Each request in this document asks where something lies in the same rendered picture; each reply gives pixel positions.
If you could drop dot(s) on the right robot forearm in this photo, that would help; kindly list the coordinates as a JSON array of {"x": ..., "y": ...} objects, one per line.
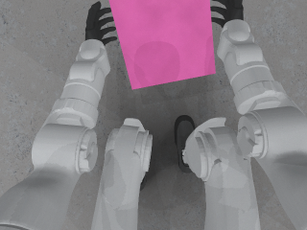
[{"x": 247, "y": 71}]

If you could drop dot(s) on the robot right hand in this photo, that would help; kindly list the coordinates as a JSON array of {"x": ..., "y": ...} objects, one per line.
[{"x": 234, "y": 10}]

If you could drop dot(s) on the robot right upper arm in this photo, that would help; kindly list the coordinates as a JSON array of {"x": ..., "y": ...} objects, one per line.
[{"x": 277, "y": 138}]

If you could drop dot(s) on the robot left hand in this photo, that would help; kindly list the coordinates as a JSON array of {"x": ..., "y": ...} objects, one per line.
[{"x": 93, "y": 24}]

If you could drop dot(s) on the robot left upper arm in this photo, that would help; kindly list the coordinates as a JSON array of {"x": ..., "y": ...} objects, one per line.
[{"x": 62, "y": 153}]

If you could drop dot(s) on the left robot forearm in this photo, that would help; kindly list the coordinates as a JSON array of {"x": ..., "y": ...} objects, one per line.
[{"x": 83, "y": 89}]

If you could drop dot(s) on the left robot foot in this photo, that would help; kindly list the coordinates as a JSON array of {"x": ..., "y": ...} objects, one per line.
[{"x": 143, "y": 183}]

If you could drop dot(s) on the carton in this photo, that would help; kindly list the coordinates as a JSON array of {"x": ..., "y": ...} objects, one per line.
[{"x": 164, "y": 41}]

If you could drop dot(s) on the robot foot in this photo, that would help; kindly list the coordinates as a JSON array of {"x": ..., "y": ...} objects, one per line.
[
  {"x": 184, "y": 126},
  {"x": 143, "y": 183}
]

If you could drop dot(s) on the right robot foot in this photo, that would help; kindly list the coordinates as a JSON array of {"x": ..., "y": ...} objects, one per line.
[{"x": 184, "y": 126}]

